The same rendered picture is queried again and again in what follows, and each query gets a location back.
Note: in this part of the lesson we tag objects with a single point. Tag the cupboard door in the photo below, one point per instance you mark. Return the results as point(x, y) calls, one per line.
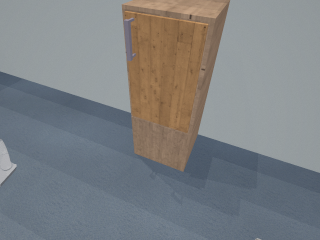
point(164, 73)

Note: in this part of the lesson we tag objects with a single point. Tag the robot left hand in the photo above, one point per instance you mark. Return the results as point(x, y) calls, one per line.
point(7, 168)

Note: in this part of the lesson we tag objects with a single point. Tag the handle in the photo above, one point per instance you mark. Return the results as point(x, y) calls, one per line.
point(128, 39)

